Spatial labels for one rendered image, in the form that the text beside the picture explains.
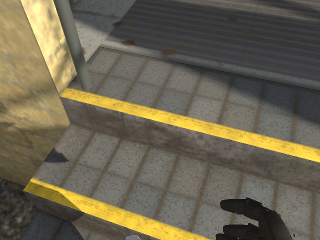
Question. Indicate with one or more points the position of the robot right hand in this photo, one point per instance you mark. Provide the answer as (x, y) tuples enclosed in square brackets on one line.
[(270, 224)]

